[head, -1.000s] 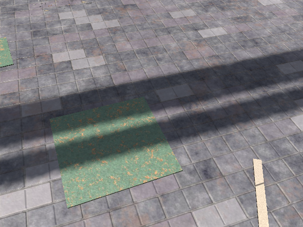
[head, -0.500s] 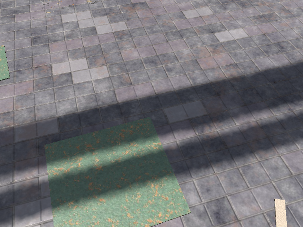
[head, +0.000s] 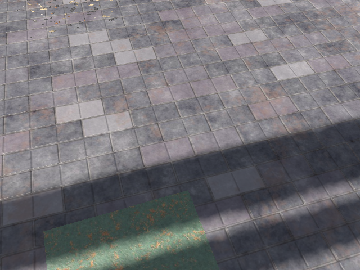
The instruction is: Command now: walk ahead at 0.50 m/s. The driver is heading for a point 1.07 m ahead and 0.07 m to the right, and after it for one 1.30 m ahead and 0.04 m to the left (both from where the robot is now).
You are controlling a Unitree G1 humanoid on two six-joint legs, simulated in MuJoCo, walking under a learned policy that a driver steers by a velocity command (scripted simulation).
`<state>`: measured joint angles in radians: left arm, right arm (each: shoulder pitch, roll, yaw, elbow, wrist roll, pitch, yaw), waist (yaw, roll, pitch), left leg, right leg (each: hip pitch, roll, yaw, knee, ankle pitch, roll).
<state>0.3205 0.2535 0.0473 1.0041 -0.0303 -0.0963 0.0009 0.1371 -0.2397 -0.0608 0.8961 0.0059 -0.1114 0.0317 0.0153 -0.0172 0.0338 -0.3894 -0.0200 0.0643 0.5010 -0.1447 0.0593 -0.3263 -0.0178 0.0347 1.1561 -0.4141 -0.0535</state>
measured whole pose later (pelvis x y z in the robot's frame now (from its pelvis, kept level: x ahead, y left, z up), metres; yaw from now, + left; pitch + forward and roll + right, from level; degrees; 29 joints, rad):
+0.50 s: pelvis +0.28 -0.05 -0.01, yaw +0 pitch +2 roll +1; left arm 0.02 0.23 0.06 0.87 -0.01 -0.11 -0.04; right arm 0.39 -0.25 -0.06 1.03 0.01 -0.07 -0.01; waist -0.04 0.01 0.03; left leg -0.09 0.01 0.00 0.79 -0.48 0.01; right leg -0.50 0.00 -0.06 0.57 -0.11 -0.07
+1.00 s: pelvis +0.56 -0.03 -0.01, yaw +0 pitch +2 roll -2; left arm 0.40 0.25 0.07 1.04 -0.02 -0.06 0.01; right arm 0.00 -0.23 -0.05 0.85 0.02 -0.09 0.04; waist 0.07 0.02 0.01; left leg -0.51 0.04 0.03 0.49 -0.03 0.07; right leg 0.09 0.01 -0.05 0.28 -0.40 0.00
